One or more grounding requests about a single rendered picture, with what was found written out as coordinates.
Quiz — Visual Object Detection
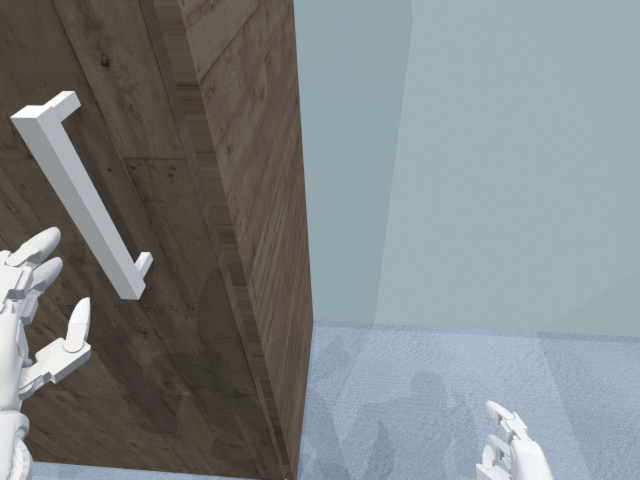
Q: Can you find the right robot hand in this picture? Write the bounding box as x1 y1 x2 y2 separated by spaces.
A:
476 401 553 480

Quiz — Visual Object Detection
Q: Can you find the left robot forearm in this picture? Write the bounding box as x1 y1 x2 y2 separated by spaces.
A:
0 411 34 480

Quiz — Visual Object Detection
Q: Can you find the handle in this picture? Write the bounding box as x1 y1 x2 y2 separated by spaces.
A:
10 91 153 300

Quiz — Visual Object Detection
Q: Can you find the left robot hand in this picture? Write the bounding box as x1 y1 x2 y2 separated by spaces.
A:
0 227 91 412

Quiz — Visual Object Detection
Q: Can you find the wardrobe door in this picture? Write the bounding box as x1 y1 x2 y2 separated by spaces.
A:
0 0 286 480

